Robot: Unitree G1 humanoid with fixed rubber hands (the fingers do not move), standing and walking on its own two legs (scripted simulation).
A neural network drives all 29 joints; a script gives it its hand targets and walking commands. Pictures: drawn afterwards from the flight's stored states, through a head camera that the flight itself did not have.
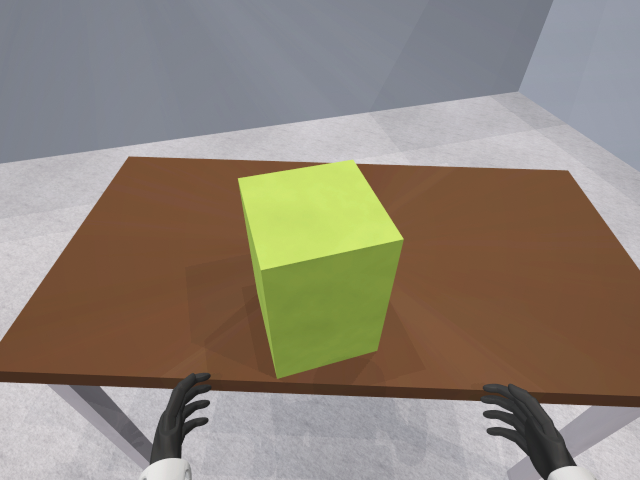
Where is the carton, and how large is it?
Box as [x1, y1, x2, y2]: [238, 160, 403, 378]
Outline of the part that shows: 353,160 238,178 257,293 277,378 374,351 377,349 403,239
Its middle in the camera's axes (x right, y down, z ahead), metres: -0.01 +0.05 +0.57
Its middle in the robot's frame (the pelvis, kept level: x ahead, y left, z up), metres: +0.39 +0.03 +0.03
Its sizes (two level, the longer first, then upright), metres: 0.167 0.165 0.257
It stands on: a table, 0.69 m high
